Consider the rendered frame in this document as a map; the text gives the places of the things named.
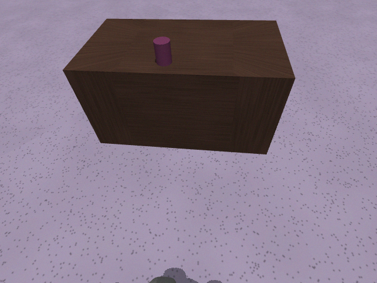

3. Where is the can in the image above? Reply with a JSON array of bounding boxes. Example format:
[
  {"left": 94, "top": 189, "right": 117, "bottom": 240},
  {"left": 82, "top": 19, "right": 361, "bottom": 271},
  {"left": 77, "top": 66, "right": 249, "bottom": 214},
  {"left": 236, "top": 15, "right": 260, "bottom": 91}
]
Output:
[{"left": 153, "top": 37, "right": 172, "bottom": 66}]

